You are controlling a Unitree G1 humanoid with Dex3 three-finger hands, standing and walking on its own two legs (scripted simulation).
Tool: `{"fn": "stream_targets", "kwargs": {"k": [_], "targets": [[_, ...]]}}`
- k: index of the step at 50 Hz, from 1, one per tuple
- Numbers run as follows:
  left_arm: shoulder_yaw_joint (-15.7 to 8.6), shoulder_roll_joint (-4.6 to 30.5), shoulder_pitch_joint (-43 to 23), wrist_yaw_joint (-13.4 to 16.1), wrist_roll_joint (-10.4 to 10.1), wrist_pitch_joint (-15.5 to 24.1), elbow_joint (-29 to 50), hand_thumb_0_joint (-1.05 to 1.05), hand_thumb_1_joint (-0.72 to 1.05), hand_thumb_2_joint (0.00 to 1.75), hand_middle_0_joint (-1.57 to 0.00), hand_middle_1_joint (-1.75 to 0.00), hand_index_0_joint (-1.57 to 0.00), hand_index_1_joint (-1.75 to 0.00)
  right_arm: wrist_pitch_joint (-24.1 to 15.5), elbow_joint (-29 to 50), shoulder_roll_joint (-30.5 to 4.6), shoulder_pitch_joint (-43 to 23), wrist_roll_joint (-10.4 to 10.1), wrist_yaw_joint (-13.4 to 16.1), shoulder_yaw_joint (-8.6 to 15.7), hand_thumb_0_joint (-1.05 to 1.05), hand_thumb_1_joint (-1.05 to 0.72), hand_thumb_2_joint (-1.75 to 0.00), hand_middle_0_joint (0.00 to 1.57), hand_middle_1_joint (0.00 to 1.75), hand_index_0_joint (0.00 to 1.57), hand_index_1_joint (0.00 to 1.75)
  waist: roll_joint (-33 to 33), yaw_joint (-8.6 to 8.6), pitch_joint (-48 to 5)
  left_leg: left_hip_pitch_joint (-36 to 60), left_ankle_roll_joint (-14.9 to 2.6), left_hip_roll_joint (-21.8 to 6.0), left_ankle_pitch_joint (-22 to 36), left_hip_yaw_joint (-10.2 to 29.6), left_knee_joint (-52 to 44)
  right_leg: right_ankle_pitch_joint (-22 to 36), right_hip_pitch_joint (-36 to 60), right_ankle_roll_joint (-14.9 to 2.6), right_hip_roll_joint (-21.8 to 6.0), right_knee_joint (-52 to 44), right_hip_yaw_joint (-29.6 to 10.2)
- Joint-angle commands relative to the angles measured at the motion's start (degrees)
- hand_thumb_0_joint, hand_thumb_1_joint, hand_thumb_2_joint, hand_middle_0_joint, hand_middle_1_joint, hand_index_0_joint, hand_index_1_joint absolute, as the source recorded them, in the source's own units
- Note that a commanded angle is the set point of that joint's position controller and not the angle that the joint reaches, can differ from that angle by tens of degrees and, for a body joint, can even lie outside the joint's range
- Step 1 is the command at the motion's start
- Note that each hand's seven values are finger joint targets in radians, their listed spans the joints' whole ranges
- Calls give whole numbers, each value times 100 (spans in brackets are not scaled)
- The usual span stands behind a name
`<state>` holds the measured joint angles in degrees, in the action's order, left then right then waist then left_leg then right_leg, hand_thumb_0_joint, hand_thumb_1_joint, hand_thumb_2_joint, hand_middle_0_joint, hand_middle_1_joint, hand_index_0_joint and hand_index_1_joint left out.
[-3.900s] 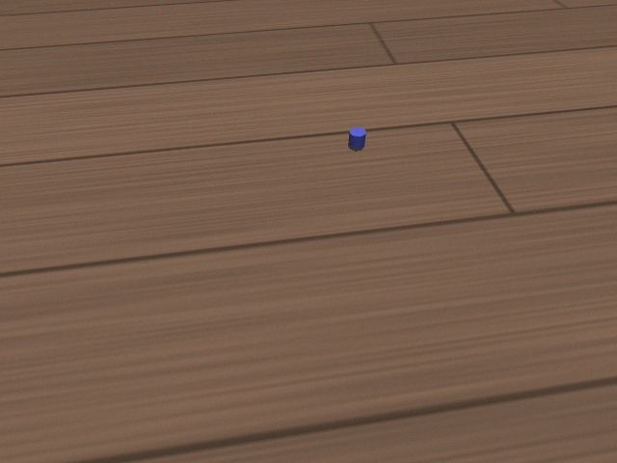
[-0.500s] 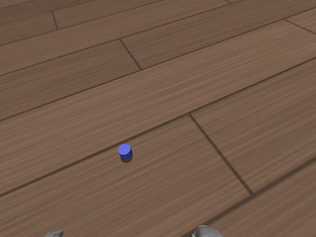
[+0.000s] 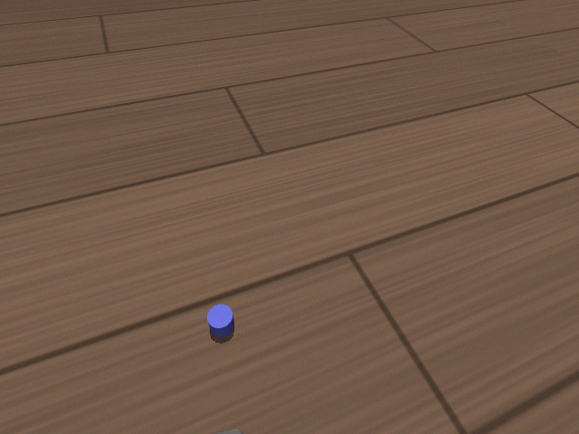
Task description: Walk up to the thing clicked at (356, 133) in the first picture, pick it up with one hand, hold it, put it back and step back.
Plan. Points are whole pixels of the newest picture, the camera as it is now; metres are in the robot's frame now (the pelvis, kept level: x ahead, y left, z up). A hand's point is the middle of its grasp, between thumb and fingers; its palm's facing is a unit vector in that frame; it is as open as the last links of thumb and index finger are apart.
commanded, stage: walk up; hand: left
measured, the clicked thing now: (221, 320) +0.59 +0.23 -0.72
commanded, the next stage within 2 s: none
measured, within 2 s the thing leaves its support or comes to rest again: neither
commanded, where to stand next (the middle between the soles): +0.21 -0.01 m, yaw -1 degrees
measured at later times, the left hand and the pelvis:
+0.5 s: hand (142, 398) +0.20 +0.24 -0.12, palm faces -0.05 -0.91 -0.42, open 7.4 cm; pelvis +0.11 -0.03 +0.00, yaw -2 degrees
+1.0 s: hand (140, 404) +0.20 +0.25 -0.16, palm faces -0.01 -0.96 -0.29, open 7.4 cm; pelvis +0.14 +0.00 +0.01, yaw +0 degrees
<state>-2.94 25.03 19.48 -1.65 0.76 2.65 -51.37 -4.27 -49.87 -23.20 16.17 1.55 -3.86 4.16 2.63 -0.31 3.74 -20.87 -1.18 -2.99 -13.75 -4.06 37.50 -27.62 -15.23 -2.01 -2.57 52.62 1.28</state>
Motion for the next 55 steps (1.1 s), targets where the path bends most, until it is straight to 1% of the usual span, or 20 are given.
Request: {"fn": "stream_targets", "kwargs": {"k": [1, 3, 5, 10, 17, 18, 20, 21, 22, 25, 28, 31, 36, 38, 39, 40, 42, 45, 50, 55], "targets": [[-258, 1205, -74, 107, -80, 189, 444, 0, 90, 90, -20, -30, -20, -30, -104, 369, -1635, 564, -120, 223, 396, 0, -90, -90, 20, 30, 20, 30, -979, 292, 48, 1618, -1234, -1691, 291, 2659, -2108, 196, -2209, -99, -91, 1281, -713], [-252, 1061, 205, 44, -122, 139, 301, 0, 90, 90, -20, -30, -20, -30, -161, 377, -1469, 469, -158, 256, 313, 0, -90, -90, 20, 30, 20, 30, -1142, 124, 12, 1426, -913, -1271, 1341, 1572, -1958, 683, -1817, -47, -217, 886, -618], [-244, 966, 264, -11, -112, 81, 265, 0, 90, 90, -20, -30, -20, -30, -167, 421, -1495, 436, -159, 267, 323, 0, -90, -90, 20, 30, 20, 30, -1248, 101, -104, 1290, -978, -1142, 1156, 1234, -2030, 968, -1551, 83, -204, 547, -410], [-269, 963, -297, -110, -18, 61, 387, 0, 90, 90, -20, -30, -20, -30, -110, 558, -1580, 367, -110, 244, 357, 0, -90, -90, 20, 30, 20, 30, -1184, 254, 204, 975, -1202, -1164, -352, 1059, -2456, 1292, -1513, 250, -332, -561, -108], [-253, 733, -9, 80, 15, 189, 108, 0, 90, 90, -20, -30, -20, -30, 92, 582, -1243, -13, -155, 302, 136, 0, -90, -90, 20, 30, 20, 30, -575, -162, -218, 243, -808, -875, 1435, 500, -635, 2150, 563, 99, 154, -2202, 212], [-301, 927, 121, 127, 29, 232, 89, 0, 90, 90, -20, -30, -20, -30, 96, 572, -981, 94, -206, 310, 37, 0, -90, -90, 20, 30, 20, 30, -104, -264, -511, 257, -554, -559, 1364, 250, 113, 2241, 1032, -51, 61, -2588, 17], [-441, 1541, 268, 170, 33, 299, 264, 0, 90, 90, -20, -30, -20, -30, 127, 564, -610, 619, -213, 306, -120, 0, -90, -90, 20, 30, 20, 30, 1241, -185, -859, -965, -109, 425, -1724, 184, 1930, 2085, 1712, -838, -1901, -3413, -3054], [-472, 1668, 19, 158, -47, 238, 279, 0, 90, 90, -20, -30, -20, -30, 227, 425, -1186, 582, -147, 388, 69, 0, -90, -90, 20, 30, 20, 30, 732, -204, -577, -1023, -139, 219, -2126, 450, 2356, 1552, 1267, -1327, -2110, -3393, -3192], [-465, 1609, 33, 170, -68, 193, 311, 0, 90, 90, -20, -30, -20, -30, 241, 348, -1305, 498, -121, 417, 116, 0, -90, -90, 20, 30, 20, 30, 738, -224, -409, -1089, -148, 131, -2157, 571, 2482, 1408, 1008, -1418, -2049, -3441, -3170], [-324, 1273, -367, 205, -68, 177, 382, 0, 90, 90, -20, -30, -20, -30, 278, 93, -1210, 488, -192, 367, 113, 0, -90, -90, 20, 30, 20, 30, 608, -38, -186, -975, -52, 0, -1248, 729, 2150, 1241, 569, -917, -1299, -3557, -1733], [-289, 1208, -516, 200, 22, 175, 452, 0, 90, 90, -20, -30, -20, -30, 296, -19, -1028, 477, -124, 327, 50, 0, -90, -90, 20, 30, 20, 30, 727, -25, -301, -584, 62, 23, -932, 526, 1505, 1844, 290, -980, -1085, -3377, -1135], [-242, 1069, -599, 206, 41, 126, 408, 0, 90, 90, -20, -30, -20, -30, 280, -120, -878, 199, -107, 332, 16, 0, -90, -90, 20, 30, 20, 30, 777, -84, -331, -87, 145, 35, -702, 423, 616, 2241, 42, -894, -997, -3226, -796], [-183, 1031, -1073, 173, -38, -63, 354, 0, 90, 90, -20, -30, -20, -30, 213, -409, -870, 106, -88, 396, 36, 0, -90, -90, 20, 30, 20, 30, 503, 111, -411, 1127, 61, 203, 155, 170, -639, 1362, -784, -676, -1039, -2640, -740], [-33, 656, -1019, 152, -96, -112, 288, 0, 90, 90, -20, -30, -20, -30, 146, -430, -1161, -26, -7, 439, 71, 0, -90, -90, 20, 30, 20, 30, -336, 108, -377, 1347, -111, -396, -96, 1088, -1428, 865, -1201, -279, -748, -2266, -563], [27, 476, -858, 142, -162, -146, 200, 0, 90, 90, -20, -30, -20, -30, 105, -311, -1403, -461, 15, 439, 65, 0, -90, -90, 20, 30, 20, 30, -1089, -130, -288, 783, -363, -1146, -771, 2382, -2067, 326, -1052, 6, -187, -1891, -267], [-55, 774, -815, 173, -164, -192, -17, 0, 90, 90, -20, -30, -20, -30, 118, -275, -1621, -816, -65, 415, 70, 0, -90, -90, 20, 30, 20, 30, -1276, -154, -152, -183, -766, -1466, -1615, 2588, -2277, -21, -233, 34, 13, -1457, -108], [-91, 863, -766, 140, -104, -174, -281, 0, 90, 90, -20, -30, -20, -30, 180, -320, -1354, -1093, -63, 393, -43, 0, -90, -90, 20, 30, 20, 30, -1098, -241, 13, -612, -581, -1014, -1992, 1870, -2180, 236, 354, 4, -51, -1832, -204], [-53, 834, -899, 134, -99, -98, -474, 0, 90, 90, -20, -30, -20, -30, 170, -464, -1102, -1077, -95, 369, -140, 0, -90, -90, 20, 30, 20, 30, -1224, -172, -251, -82, -152, -583, -930, 1397, -1829, 1245, 529, 9, -131, -2558, -293], [25, 793, -1106, 127, -86, -96, -763, 0, 90, 90, -20, -30, -20, -30, 226, -629, -1089, -1266, -126, 365, -194, 0, -90, -90, 20, 30, 20, 30, -1047, -128, -252, 146, -126, -582, -1591, 1420, -2103, 841, 455, 31, -231, -2935, -379], [71, 772, -1325, 128, -91, -19, -998, 0, 90, 90, -20, -30, -20, -30, 184, -820, -1030, -1363, -160, 378, -219, 0, -90, -90, 20, 30, 20, 30, -511, -30, -403, 861, -73, -470, 163, 1161, -1798, 1830, 419, 60, -434, -3355, -504]]}}
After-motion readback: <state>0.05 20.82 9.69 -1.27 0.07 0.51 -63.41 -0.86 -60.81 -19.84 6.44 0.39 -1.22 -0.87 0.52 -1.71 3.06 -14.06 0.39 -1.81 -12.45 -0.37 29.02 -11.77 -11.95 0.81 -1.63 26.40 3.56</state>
